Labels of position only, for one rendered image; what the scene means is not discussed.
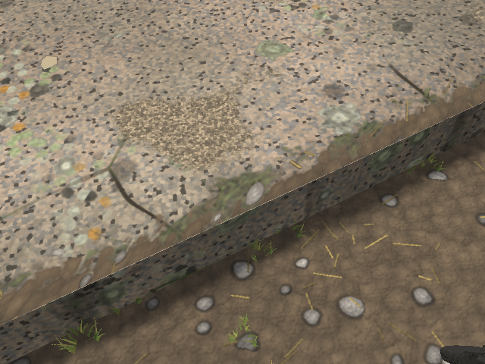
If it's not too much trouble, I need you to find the robot right hand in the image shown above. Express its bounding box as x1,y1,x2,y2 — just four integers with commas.
440,345,485,364

